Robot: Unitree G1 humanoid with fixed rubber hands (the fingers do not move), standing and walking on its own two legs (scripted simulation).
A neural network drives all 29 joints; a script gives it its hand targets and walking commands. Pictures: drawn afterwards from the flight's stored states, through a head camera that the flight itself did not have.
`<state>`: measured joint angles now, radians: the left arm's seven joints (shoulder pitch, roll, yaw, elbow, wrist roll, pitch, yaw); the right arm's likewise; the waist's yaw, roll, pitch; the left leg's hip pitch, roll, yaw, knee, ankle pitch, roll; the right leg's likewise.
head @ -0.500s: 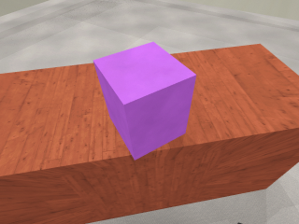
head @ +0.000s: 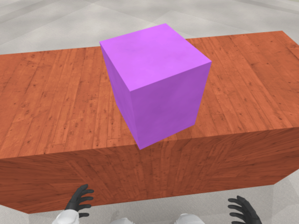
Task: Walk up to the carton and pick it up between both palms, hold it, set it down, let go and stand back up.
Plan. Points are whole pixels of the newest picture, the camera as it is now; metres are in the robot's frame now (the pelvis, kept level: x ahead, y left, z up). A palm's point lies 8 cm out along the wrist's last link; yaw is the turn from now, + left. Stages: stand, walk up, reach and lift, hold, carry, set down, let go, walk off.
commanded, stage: reach and lift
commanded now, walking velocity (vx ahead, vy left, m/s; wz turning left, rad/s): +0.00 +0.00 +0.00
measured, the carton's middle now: (152, 87) +0.47 -0.02 +0.09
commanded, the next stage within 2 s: none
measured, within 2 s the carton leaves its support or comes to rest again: neither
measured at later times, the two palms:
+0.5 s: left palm (71, 204) +0.20 +0.20 -0.02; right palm (254, 190) +0.20 -0.27 -0.04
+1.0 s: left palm (81, 193) +0.21 +0.17 +0.02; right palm (256, 166) +0.25 -0.27 +0.00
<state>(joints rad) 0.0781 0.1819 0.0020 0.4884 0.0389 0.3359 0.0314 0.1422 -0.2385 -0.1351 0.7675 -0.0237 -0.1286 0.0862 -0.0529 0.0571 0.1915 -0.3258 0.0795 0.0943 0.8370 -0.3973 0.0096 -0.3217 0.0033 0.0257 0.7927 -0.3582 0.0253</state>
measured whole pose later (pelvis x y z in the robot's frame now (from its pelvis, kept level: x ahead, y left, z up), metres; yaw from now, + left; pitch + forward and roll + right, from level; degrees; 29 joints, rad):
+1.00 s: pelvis +0.07 -0.04 +0.04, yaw +4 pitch -2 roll +0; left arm 0.42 0.07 -0.02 0.12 0.01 -0.02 0.17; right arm 0.29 -0.33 0.05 0.52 0.28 -0.31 0.15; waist 0.02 0.00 0.05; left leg -0.08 0.07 0.03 0.34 -0.22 -0.06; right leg -0.06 0.02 -0.06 0.35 -0.25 -0.03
